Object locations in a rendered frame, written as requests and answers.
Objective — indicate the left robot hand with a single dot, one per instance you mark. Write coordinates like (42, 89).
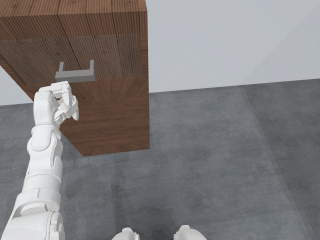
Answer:
(48, 110)

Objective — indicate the right robot thigh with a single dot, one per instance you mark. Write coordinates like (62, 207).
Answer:
(188, 234)

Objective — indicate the robot left upper arm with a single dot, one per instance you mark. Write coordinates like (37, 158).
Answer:
(40, 226)

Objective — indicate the drawer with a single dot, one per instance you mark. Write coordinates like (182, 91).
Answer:
(37, 60)

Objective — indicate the handle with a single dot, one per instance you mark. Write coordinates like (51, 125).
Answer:
(75, 76)

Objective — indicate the left robot shin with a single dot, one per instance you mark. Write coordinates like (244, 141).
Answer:
(126, 229)

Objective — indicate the cabinet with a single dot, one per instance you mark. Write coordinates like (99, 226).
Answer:
(114, 113)

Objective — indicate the robot left forearm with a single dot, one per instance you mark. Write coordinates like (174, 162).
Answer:
(41, 187)

